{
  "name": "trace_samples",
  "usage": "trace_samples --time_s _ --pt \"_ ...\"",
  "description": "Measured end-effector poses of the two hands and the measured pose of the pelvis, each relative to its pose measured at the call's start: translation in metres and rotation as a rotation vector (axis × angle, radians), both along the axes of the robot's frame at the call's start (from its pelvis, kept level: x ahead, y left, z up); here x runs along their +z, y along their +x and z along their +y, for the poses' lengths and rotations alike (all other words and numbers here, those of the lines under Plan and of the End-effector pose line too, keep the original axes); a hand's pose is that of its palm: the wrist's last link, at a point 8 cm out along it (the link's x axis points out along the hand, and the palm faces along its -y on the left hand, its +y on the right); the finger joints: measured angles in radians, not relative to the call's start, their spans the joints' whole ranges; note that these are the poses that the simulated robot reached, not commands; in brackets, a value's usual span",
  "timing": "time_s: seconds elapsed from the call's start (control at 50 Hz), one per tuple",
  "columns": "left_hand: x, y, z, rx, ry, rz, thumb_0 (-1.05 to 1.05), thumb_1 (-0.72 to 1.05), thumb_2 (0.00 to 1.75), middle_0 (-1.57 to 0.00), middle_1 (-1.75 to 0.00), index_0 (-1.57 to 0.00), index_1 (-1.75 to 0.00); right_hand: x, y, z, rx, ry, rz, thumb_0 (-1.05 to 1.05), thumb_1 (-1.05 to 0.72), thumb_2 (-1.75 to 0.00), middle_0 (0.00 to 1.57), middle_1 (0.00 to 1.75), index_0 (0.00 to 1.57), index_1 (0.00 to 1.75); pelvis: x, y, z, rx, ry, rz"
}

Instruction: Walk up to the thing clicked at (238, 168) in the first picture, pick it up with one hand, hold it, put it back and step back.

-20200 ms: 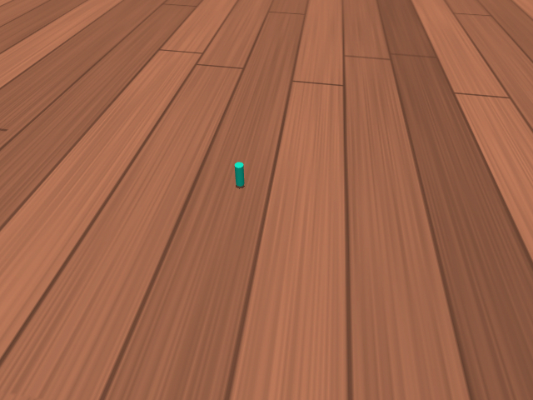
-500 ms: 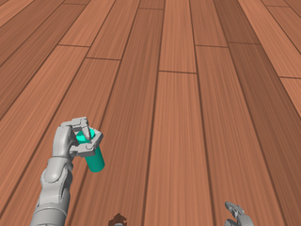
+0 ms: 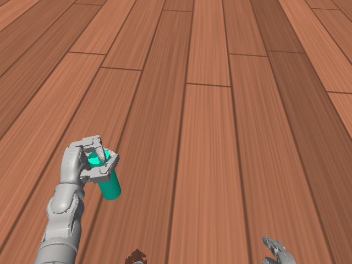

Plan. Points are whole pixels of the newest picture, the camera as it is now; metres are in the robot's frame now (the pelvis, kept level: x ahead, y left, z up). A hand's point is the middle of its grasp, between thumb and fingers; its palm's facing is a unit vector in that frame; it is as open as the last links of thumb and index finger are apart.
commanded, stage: crouch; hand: left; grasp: from the side
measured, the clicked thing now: (106, 176) +0.33 +0.17 +0.00
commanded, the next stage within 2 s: lower in 1.92 s
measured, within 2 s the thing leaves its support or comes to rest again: neither
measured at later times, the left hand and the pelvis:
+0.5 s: hand (115, 177) +0.35 +0.17 -0.06, palm faces +0.00 -1.00 +0.00, open 4.1 cm; pelvis -0.02 +0.00 -0.06, yaw +0 degrees
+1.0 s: hand (128, 192) +0.41 +0.17 -0.30, palm faces +0.03 -1.00 -0.02, open 4.3 cm; pelvis -0.07 +0.00 -0.28, yaw -3 degrees
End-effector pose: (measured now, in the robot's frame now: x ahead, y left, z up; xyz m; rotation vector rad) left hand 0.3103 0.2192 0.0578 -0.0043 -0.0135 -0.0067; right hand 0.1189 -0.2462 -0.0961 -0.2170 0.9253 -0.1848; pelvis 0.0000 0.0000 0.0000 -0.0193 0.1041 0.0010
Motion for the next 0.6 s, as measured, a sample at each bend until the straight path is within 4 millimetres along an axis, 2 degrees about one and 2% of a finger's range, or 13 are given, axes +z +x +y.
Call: trace_samples --time_s 0.14,0.26,0.36,0.44,0.52,0.6 --pt "0.004 0.004 0.0 -0.021 0.014 -0.003 0.03 0.18 1.03 -0.89 -1.14 -1.31 -1.36 0.0 -0.002 0.002 -0.003 0.003 0.0 0.01 -0.9 -0.89 0.21 0.3 0.2 0.3 0.0 0.0 0.001 0.001 -0.002 -0.004" --pt "-0.015 0.004 -0.001 -0.009 -0.005 0.045 0.03 0.18 1.03 -0.89 -1.14 -1.32 -1.35 -0.003 -0.005 0.001 0.001 0.006 -0.001 0.01 -0.88 -0.89 0.21 0.3 0.2 0.3 -0.003 -0.005 0.002 -0.002 -0.002 0.016" --pt "-0.049 0.003 0.001 0.043 -0.028 0.072 0.03 0.17 1.03 -0.89 -1.14 -1.32 -1.35 -0.014 -0.011 -0.002 0.023 -0.007 0.03 0.01 -0.87 -0.89 0.21 0.3 0.2 0.3 -0.015 -0.012 0.001 -0.001 -0.002 0.065" --pt "-0.083 0.009 0.001 0.034 -0.017 0.069 0.03 0.17 1.04 -0.89 -1.14 -1.32 -1.35 -0.033 -0.019 -0.007 0.038 -0.032 0.065 0.0 -0.87 -0.89 0.21 0.3 0.2 0.3 -0.034 -0.019 0.0 0.001 -0.005 0.132" --pt "-0.122 0.022 0.001 -0.007 0.006 0.045 0.03 0.17 1.04 -0.89 -1.13 -1.32 -1.37 -0.063 -0.03 -0.014 0.048 -0.063 0.101 0.0 -0.87 -0.89 0.21 0.3 0.2 0.3 -0.066 -0.025 0.0 -0.001 -0.011 0.222" --pt "-0.162 0.04 0.003 -0.014 0.004 0.005 0.03 0.16 1.05 -0.9 -1.13 -1.34 -1.39 -0.102 -0.043 -0.019 0.053 -0.08 0.151 0.0 -0.88 -0.89 0.21 0.3 0.2 0.3 -0.106 -0.031 0.0 -0.006 -0.019 0.307"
